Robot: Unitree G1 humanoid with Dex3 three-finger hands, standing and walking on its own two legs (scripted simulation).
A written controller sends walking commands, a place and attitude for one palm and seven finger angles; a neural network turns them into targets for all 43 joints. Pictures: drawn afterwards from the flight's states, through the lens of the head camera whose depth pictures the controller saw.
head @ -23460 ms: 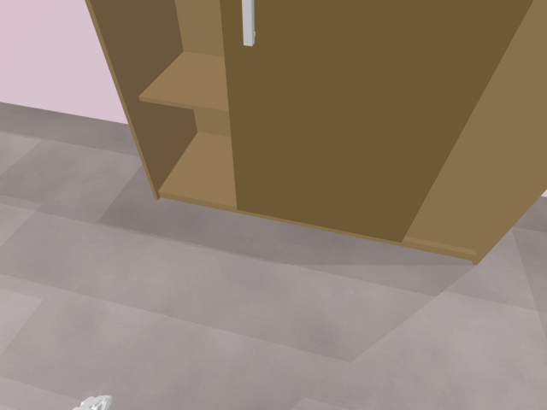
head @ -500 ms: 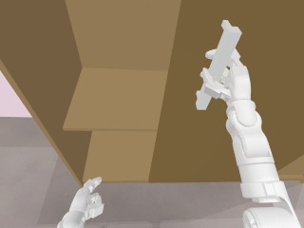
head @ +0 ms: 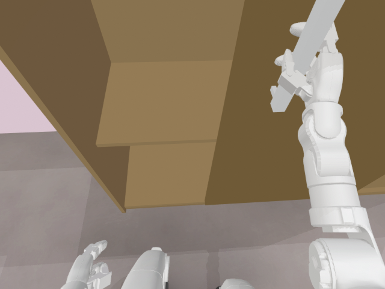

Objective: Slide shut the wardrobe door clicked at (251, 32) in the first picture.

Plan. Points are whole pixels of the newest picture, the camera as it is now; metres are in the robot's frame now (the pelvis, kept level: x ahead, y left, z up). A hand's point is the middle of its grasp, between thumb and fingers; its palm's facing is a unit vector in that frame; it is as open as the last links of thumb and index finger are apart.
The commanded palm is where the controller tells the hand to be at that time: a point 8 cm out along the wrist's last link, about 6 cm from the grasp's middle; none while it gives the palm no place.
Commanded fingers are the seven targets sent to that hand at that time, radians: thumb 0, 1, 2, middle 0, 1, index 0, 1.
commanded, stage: step sideways, sliding the door along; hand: right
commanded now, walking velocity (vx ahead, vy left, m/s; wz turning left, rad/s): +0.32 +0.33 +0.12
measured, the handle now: (295, 56) +0.48 -0.17 +0.20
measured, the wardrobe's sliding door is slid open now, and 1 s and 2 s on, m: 0.41 0.21 0.00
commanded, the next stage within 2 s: none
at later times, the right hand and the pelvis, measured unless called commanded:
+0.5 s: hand (249, 73) +0.44 -0.08 +0.19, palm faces +0.30 +0.95 -0.09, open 6.8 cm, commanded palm +0.41 -0.05 +0.19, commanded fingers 0.00 -0.90 -0.90 0.45 1.40 0.45 1.40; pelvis +0.05 +0.13 -0.01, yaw -3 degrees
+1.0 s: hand (170, 76) +0.42 +0.06 +0.19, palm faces +0.26 +0.96 -0.08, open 7.1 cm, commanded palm +0.40 +0.08 +0.19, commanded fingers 0.00 -0.90 -0.90 0.45 1.40 0.45 1.40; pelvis +0.07 +0.23 -0.01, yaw +0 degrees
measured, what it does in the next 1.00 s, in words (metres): steps to the left: left foot, then right foot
